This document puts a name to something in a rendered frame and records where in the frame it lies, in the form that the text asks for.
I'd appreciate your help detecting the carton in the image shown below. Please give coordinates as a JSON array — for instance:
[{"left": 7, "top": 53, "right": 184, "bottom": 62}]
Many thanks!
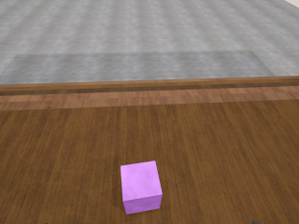
[{"left": 121, "top": 161, "right": 163, "bottom": 215}]

